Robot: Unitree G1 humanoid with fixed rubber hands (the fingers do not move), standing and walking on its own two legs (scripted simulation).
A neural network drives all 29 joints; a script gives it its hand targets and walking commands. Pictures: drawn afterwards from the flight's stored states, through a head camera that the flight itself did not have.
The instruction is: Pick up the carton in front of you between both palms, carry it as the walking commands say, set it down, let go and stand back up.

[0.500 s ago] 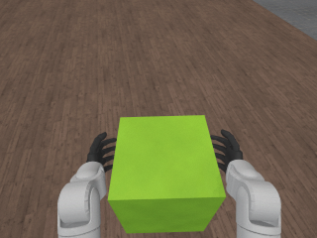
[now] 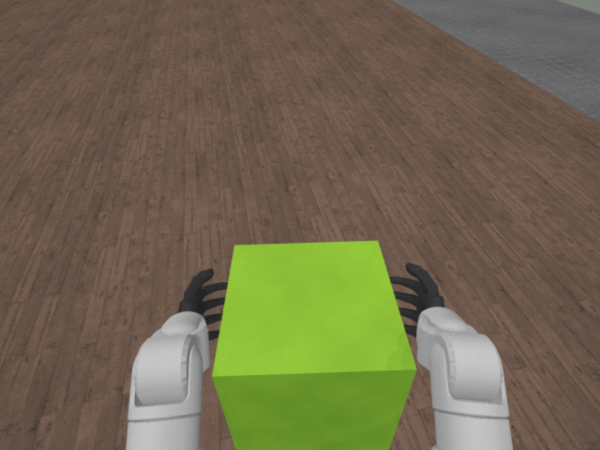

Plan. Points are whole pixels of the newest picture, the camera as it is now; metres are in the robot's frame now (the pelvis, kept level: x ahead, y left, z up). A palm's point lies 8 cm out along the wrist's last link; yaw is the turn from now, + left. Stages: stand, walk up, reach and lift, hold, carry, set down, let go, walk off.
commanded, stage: carry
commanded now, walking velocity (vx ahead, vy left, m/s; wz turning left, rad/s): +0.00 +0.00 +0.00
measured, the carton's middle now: (309, 352) +0.26 +0.00 -0.02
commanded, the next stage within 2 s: none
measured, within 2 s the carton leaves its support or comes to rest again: neither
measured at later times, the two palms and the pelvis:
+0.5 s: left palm (209, 320) +0.29 +0.14 +0.02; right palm (416, 315) +0.29 -0.15 +0.03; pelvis -0.01 +0.00 +0.00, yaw +0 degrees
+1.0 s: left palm (211, 324) +0.28 +0.13 +0.04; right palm (425, 317) +0.28 -0.16 +0.04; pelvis -0.01 -0.01 +0.00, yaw +0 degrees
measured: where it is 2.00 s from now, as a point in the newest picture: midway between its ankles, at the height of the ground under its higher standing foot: outside the picture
